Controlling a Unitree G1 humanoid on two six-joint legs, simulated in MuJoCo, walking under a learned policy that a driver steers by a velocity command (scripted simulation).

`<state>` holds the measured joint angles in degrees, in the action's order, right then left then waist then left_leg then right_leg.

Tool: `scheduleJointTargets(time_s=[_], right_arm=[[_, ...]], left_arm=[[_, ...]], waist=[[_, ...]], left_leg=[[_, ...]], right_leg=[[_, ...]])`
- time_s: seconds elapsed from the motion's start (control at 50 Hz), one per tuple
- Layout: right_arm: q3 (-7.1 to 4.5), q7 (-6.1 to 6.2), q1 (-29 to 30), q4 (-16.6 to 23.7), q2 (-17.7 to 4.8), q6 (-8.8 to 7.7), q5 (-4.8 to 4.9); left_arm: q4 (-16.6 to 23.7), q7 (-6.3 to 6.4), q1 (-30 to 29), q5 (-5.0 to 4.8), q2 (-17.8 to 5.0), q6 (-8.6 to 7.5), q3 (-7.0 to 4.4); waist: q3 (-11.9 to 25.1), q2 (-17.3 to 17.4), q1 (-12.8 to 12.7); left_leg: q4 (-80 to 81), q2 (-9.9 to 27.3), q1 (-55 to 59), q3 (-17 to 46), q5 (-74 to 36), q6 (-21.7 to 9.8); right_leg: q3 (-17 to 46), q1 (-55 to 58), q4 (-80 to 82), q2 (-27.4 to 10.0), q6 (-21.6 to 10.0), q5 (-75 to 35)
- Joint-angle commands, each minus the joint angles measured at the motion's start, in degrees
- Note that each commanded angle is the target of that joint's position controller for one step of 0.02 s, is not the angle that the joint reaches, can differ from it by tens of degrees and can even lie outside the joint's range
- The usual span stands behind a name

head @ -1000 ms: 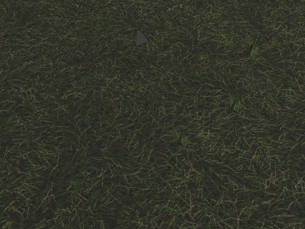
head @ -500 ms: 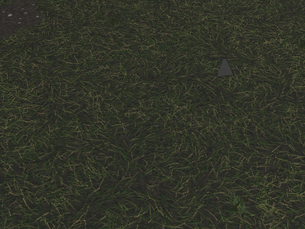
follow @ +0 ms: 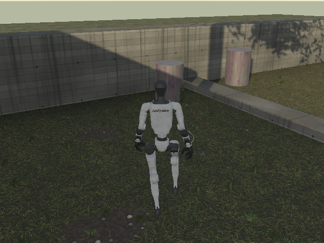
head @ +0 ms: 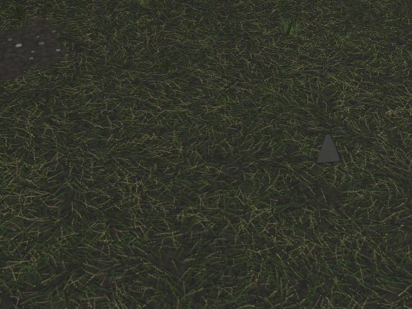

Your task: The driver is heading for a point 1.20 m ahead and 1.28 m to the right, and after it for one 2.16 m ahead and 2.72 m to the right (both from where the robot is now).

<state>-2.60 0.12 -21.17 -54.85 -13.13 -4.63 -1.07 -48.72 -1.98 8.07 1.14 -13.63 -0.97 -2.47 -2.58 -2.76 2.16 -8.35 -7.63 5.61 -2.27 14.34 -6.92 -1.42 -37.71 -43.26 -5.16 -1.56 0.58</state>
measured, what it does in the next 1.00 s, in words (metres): walks ahead, turning right: right foot, then left foot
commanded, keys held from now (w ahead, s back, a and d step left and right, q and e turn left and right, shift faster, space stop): w+e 0.22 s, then e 0.78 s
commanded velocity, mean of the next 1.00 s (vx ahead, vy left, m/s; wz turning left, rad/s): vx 0.22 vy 0.00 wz -0.51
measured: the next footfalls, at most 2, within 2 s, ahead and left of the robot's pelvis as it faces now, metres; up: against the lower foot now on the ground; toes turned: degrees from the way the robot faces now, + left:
right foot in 0.16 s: +0.25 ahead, -0.09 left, +0.00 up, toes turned -8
left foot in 0.66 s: +0.49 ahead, +0.00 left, +0.00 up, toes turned -27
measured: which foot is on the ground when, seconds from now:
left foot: down 0.00-0.14, up 0.16-0.64, down 0.66-1.00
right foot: up 0.00-0.14, down 0.16-0.66, up 0.68-1.00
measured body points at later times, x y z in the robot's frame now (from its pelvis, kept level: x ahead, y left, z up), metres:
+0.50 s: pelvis +0.25 -0.05 +0.00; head +0.30 -0.07 +0.45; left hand +0.35 +0.22 -0.12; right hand +0.35 -0.33 -0.12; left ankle +0.42 +0.08 -0.68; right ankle +0.21 -0.09 -0.74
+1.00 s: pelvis +0.34 -0.03 +0.00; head +0.37 -0.04 +0.45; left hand +0.60 +0.12 -0.12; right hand +0.28 -0.32 -0.11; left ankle +0.45 +0.02 -0.74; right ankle +0.26 -0.13 -0.69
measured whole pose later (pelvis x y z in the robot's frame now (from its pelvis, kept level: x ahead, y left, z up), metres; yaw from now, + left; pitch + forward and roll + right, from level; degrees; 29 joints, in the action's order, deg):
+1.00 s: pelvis +0.34 -0.03 +0.00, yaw -35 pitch -1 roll +0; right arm -1.4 1.6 -11.8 -41.9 -15.7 0.8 -1.9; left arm -42.2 -2.2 10.2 0.7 -17.7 5.2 -3.5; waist -4.1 -1.0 0.7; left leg -25.2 2.8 -16.8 -7.7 7.9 -2.1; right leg 0.7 -22.9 -52.1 0.7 1.5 25.1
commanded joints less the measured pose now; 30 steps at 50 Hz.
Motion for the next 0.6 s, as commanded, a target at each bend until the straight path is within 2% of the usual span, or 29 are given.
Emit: scheduleJointTargets(time_s=[0.02, 0.04, 0.08, 0.1, 0.12, 0.14, 0.16, 0.18, 0.2, 0.22, 0.24, 0.26, 0.28, 0.32, 0.36, 0.4, 0.46, 0.52, 0.56, 0.6], right_arm=[[-0.80, 0.95, -4.3, 0.2, -6.7, -0.56, -0.42], [-0.63, 1.22, -4.0, -0.1, -6.7, -0.58, -0.48], [-0.59, 1.86, -2.7, -0.3, -8.0, -0.70, -0.62], [-0.75, 2.26, -2.2, -0.4, -8.9, -0.55, -0.76], [-1.01, 2.44, -1.5, -0.2, -9.9, -0.12, -1.03], [-1.22, 2.37, 0.0, 0.5, -10.8, 0.24, -0.78], [-0.85, 2.09, 1.8, 2.6, -10.1, -0.07, -0.20], [0.10, 0.58, -2.7, 5.2, -4.0, -0.60, 0.35], [-0.42, 0.25, 2.1, 5.8, -7.7, -1.08, -0.77], [-0.28, -0.17, 5.6, 7.7, -7.8, -1.93, -0.12], [-0.33, -0.11, 6.3, 7.8, -8.1, -2.28, 0.15], [-0.35, 0.14, 6.1, 7.8, -7.7, -1.59, -0.26], [-0.13, 0.19, 4.8, 8.0, -7.0, -0.36, -0.94], [0.16, 0.25, 4.0, 8.8, -5.5, 1.61, -1.32], [0.37, 0.30, 5.3, 10.0, -5.1, 2.52, -1.15], [0.45, 0.39, 8.7, 11.6, -5.3, 3.01, -0.96], [0.66, 0.48, 13.8, 13.8, -5.9, 3.41, -0.43], [0.87, 0.71, 17.7, 15.5, -6.9, 3.40, -0.07], [0.94, 0.99, 18.6, 16.1, -7.7, 3.04, 0.13], [0.81, 1.31, 16.1, 15.7, -8.9, 2.47, 0.34]], left_arm=[[5.8, -0.34, -8.8, -0.03, -3.0, -1.18, -0.08], [6.0, -0.38, -8.7, 0.08, -2.9, -1.29, -0.01], [5.4, -0.03, -5.5, 0.21, -3.5, -1.33, -0.28], [4.4, 0.24, -1.9, 0.32, -4.3, -1.35, -0.62], [2.6, 0.46, 4.5, 0.36, -5.6, -1.55, -1.24], [0.1, 0.69, 12.8, 0.79, -6.9, -1.99, -2.06], [-1.6, 1.31, 21.2, 1.74, -11.1, -2.01, -3.55], [-1.0, 1.55, 18.8, 1.61, -16.3, -1.54, -4.84], [-1.4, 0.94, 16.8, -1.23, -14.2, -1.21, -4.71], [-0.6, 1.06, 12.5, -1.24, -12.0, -1.02, -4.17], [-0.2, 1.09, 9.8, -0.90, -8.7, -1.00, -3.33], [0.1, 1.41, 8.3, -0.96, -7.4, -1.30, -2.85], [0.0, 1.69, 7.8, -1.21, -6.7, -1.66, -2.45], [-0.2, 1.54, 8.8, -1.28, -8.6, -2.60, -2.68], [-0.1, 1.56, 9.7, -1.11, -10.5, -2.53, -3.15], [0.2, 1.80, 11.1, -1.23, -10.4, -1.76, -3.16], [0.6, 2.43, 13.5, -1.37, -10.4, -0.40, -3.29], [1.1, 3.15, 15.3, -0.88, -10.9, 0.72, -3.60], [1.8, 3.45, 15.1, -0.32, -11.2, 1.27, -3.82], [3.1, 3.56, 12.8, 0.04, -11.8, 1.55, -4.09]], waist=[[-3.9, 5.5, 2.0], [-3.8, 5.6, 1.5], [-1.4, 7.1, -0.6], [0.7, 8.3, -2.4], [3.9, 8.8, -5.2], [7.7, 8.2, -9.3], [12.9, 3.3, -13.2], [15.8, -10.7, -6.6], [15.4, -1.6, -7.9], [7.3, 0.2, -6.2], [2.3, 4.5, -4.2], [0.1, 6.0, -2.3], [0.6, 5.3, -0.8], [2.2, 3.6, 0.3], [3.6, 1.7, 0.2], [4.5, 0.0, -1.1], [5.9, -1.7, -3.8], [5.3, -1.9, -5.8], [4.6, -2.0, -6.0], [4.3, -2.4, -4.6]], left_leg=[[0.6, 17.7, 1.2, 0.9, -36.9, -0.7], [-0.7, 18.2, 2.2, -0.3, -41.4, -0.4], [-7.1, 18.9, 3.9, -2.4, -59.7, 0.7], [-12.8, 19.4, 5.1, -3.1, -68.2, 1.1], [-21.5, 19.7, 4.8, -3.5, -71.5, 1.2], [-33.4, 19.1, 0.4, -4.6, -65.6, 1.5], [-51.8, 16.3, -11.6, -6.5, -46.0, 2.1], [-73.1, 2.5, -38.2, -4.2, 13.2, 4.9], [-76.3, 4.7, -44.9, 6.8, 12.6, 3.6], [-72.8, 8.2, -47.0, 7.2, 6.7, 3.6], [-68.4, 9.9, -44.6, 6.0, 4.1, 4.2], [-65.5, 10.9, -41.2, 5.6, 4.0, 5.4], [-63.0, 11.3, -37.5, 5.3, 4.5, 6.8], [-57.9, 10.8, -34.9, 3.9, 4.5, 8.7], [-52.5, 9.9, -34.9, 2.4, 1.8, 9.9], [-47.4, 9.4, -36.1, 1.6, -1.8, 10.5], [-41.7, 8.8, -37.4, 2.1, -6.6, 10.3], [-37.4, 8.2, -40.1, 3.6, -6.3, 9.8], [-34.2, 7.4, -39.8, 4.7, -3.9, 9.1], [-28.7, 6.6, -35.2, 6.0, -1.7, 7.8]], right_leg=[[-2.1, -1.6, 5.4, 2.7, -1.9, -0.8], [-3.2, 0.1, 7.2, 3.7, -2.7, 0.5], [-6.0, 6.5, 8.8, 7.0, -4.9, 5.5], [-7.0, 9.9, 8.8, 8.8, -6.2, 8.8], [-6.9, 15.6, 10.0, 10.2, -7.6, 11.1], [-5.2, 25.6, 14.6, 10.5, -9.4, 9.4], [7.0, 39.0, 17.1, 1.5, -13.5, 11.7], [38.5, 55.0, 20.4, -14.3, -23.8, 6.2], [42.8, 53.8, 25.1, -13.4, -24.3, 9.7], [34.5, 45.6, 27.0, -12.4, -22.0, 9.7], [28.9, 37.8, 28.4, -10.3, -19.7, -0.5], [23.6, 32.2, 28.2, -7.8, -17.9, -13.1], [19.0, 28.6, 28.0, -5.6, -16.7, -22.2], [14.4, 26.1, 26.7, -3.1, -15.6, -34.8], [12.1, 25.8, 25.5, -0.6, -14.0, -39.9], [11.6, 27.1, 23.9, 1.1, -11.5, -41.2], [13.6, 30.8, 21.7, 1.8, -8.0, -38.7], [17.8, 35.7, 19.2, 0.4, -7.7, -36.3], [20.7, 37.5, 16.8, -0.5, -8.2, -36.1], [23.6, 36.9, 14.1, -0.5, -7.6, -34.3]])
